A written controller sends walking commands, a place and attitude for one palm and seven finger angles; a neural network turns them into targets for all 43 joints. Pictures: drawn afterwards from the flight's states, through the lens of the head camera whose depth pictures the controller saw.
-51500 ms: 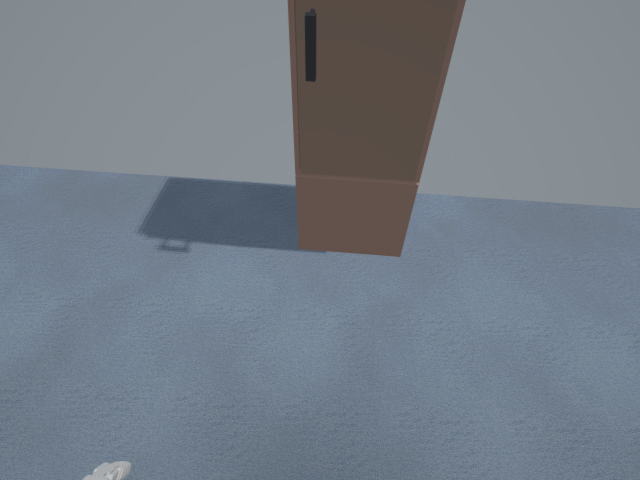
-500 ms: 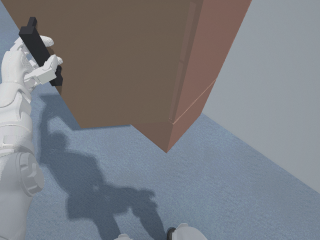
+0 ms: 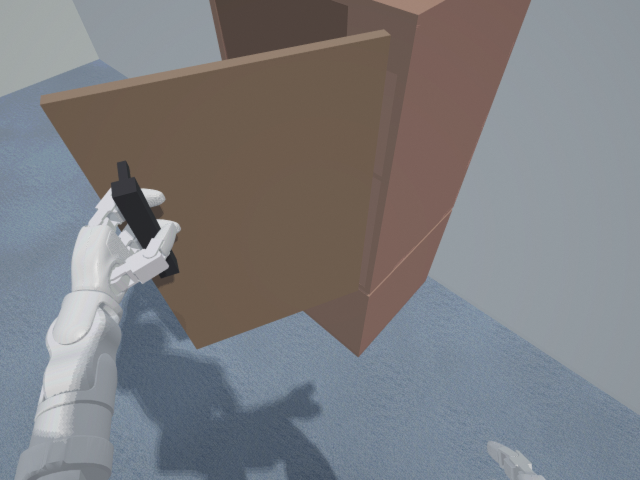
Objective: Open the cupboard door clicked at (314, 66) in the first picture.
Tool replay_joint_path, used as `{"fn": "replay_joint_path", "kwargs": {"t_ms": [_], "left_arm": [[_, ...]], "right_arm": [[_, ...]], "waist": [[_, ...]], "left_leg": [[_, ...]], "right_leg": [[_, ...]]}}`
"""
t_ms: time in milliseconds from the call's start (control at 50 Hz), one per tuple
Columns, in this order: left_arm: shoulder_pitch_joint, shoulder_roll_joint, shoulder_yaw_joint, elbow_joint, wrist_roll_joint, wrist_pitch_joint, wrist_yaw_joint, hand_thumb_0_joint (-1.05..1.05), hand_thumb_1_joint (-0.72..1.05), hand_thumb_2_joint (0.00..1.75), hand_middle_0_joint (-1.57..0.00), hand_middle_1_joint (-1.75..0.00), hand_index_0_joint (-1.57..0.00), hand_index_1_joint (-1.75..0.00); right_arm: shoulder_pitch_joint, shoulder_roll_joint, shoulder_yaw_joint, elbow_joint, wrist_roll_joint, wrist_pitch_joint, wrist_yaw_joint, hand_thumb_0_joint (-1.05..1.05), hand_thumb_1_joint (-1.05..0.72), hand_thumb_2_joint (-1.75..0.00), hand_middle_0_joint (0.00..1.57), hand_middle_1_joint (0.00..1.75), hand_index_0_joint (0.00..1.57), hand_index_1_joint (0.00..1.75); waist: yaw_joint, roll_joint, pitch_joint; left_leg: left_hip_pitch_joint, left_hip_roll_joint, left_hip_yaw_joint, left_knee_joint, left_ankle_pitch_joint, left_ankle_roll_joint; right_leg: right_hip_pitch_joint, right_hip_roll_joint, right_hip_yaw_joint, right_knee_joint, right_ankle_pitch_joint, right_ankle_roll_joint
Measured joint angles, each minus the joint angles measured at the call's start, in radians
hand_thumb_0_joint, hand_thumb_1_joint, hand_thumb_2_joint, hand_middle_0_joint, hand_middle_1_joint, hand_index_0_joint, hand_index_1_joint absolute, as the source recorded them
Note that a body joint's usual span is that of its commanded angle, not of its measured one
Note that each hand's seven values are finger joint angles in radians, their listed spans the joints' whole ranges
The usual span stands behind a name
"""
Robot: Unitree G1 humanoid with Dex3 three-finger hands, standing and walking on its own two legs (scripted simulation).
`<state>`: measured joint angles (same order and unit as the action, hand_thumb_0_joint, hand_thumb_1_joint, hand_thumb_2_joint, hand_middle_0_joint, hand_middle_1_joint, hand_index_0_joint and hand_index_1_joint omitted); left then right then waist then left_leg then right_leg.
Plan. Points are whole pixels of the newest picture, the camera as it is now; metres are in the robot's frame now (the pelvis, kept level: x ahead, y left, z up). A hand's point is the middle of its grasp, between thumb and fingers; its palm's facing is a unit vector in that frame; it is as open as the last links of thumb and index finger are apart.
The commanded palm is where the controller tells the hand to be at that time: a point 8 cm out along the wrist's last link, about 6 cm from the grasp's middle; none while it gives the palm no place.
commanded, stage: pull the door open along its arc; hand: left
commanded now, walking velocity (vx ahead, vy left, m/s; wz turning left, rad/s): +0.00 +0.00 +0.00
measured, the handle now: (147, 221) +0.42 +0.23 +0.10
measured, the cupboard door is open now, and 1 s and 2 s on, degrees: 65 94 94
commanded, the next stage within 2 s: open thumb and fingers to let go in 0.54 s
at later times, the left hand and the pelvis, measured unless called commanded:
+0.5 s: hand (234, 323) +0.27 +0.09 +0.11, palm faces +0.47 -0.88 +0.01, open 6.7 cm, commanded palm +0.19 +0.13 +0.10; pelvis +0.00 -0.04 +0.01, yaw +4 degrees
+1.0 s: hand (254, 340) +0.25 +0.07 +0.11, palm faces +0.45 -0.89 +0.00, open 9.3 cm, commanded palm +0.20 +0.12 +0.10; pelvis -0.03 -0.04 +0.01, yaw +5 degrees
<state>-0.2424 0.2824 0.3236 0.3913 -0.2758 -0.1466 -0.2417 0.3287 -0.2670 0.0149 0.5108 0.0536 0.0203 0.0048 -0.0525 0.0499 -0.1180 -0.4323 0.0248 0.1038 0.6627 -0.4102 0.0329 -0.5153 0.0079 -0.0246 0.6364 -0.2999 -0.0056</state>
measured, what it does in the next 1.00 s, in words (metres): shifts its weight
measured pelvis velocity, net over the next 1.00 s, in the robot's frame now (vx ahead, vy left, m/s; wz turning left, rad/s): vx -0.03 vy -0.04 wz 0.09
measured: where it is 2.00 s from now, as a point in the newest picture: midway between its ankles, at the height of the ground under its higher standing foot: outside the picture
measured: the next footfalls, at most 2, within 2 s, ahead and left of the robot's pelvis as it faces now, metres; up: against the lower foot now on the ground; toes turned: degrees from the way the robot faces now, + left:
none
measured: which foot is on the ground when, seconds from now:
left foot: down 0.00-1.00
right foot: down 0.00-1.00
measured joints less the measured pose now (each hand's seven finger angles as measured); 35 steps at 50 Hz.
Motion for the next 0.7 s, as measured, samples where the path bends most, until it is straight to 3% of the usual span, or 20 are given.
{"fn": "replay_joint_path", "kwargs": {"t_ms": [60,140,220,360,440,580,700], "left_arm": [[0.115,-0.088,-0.064,-0.167,0.009,0.035,0.119,0.00,0.64,0.70,-0.31,-1.32,-0.30,-1.28],[0.224,-0.181,-0.159,-0.329,0.054,0.077,0.272,0.01,0.63,0.70,-0.31,-1.31,-0.32,-1.27],[0.287,-0.237,-0.246,-0.426,0.106,0.129,0.410,0.01,0.62,0.70,-0.31,-1.29,-0.32,-1.28],[0.359,-0.313,-0.354,-0.528,0.197,0.214,0.623,0.02,0.62,0.73,-0.30,-1.23,-0.31,-1.29],[0.401,-0.340,-0.399,-0.563,0.247,0.231,0.683,0.01,0.63,0.74,-0.30,-1.23,-0.30,-1.30],[0.503,-0.378,-0.492,-0.631,0.292,0.213,0.715,0.02,0.62,0.71,-0.29,-1.27,-0.30,-1.31],[0.474,-0.358,-0.543,-0.603,0.321,0.183,0.753,0.01,0.62,0.74,-0.30,-1.30,-0.30,-1.32]], "right_arm": [[-0.052,0.014,-0.003,-0.004,-0.002,-0.013,0.011,0.01,-0.90,-0.90,0.20,0.30,0.20,0.30],[-0.124,0.040,0.001,-0.003,-0.015,-0.006,0.015,0.01,-0.90,-0.90,0.20,0.30,0.20,0.30],[-0.176,0.067,0.011,-0.002,-0.032,0.016,0.006,0.01,-0.90,-0.90,0.20,0.30,0.20,0.30],[-0.203,0.092,0.027,0.005,-0.065,0.063,-0.007,0.01,-0.90,-0.90,0.20,0.30,0.20,0.30],[-0.187,0.090,0.025,0.016,-0.080,0.085,-0.012,0.01,-0.90,-0.90,0.20,0.30,0.20,0.30],[-0.142,0.068,0.002,0.040,-0.093,0.089,-0.017,0.01,-0.90,-0.90,0.20,0.30,0.20,0.30],[-0.142,0.057,-0.008,0.068,-0.100,0.070,-0.030,0.01,-0.90,-0.90,0.20,0.30,0.20,0.30]], "waist": [[0.020,0.003,0.005],[0.042,-0.001,0.019],[0.057,-0.006,0.034],[0.062,-0.001,0.049],[0.062,0.006,0.052],[0.059,0.018,0.067],[0.061,0.017,0.092]], "left_leg": [[0.034,-0.004,-0.003,-0.017,0.006,-0.002],[0.076,-0.008,-0.013,-0.034,0.014,-0.008],[0.117,-0.006,-0.029,-0.049,0.022,-0.018],[0.171,0.002,-0.057,-0.067,0.030,-0.037],[0.188,0.006,-0.067,-0.071,0.031,-0.046],[0.205,0.008,-0.083,-0.066,0.028,-0.055],[0.191,0.006,-0.102,-0.045,0.032,-0.059]], "right_leg": [[0.031,-0.003,-0.002,-0.008,-0.001,-0.001],[0.073,-0.007,-0.012,-0.013,-0.004,-0.007],[0.116,-0.006,-0.028,-0.022,-0.006,-0.017],[0.178,0.001,-0.056,-0.037,-0.012,-0.036],[0.196,0.005,-0.066,-0.036,-0.018,-0.045],[0.216,0.005,-0.082,-0.024,-0.031,-0.054],[0.210,0.001,-0.100,-0.006,-0.034,-0.062]]}}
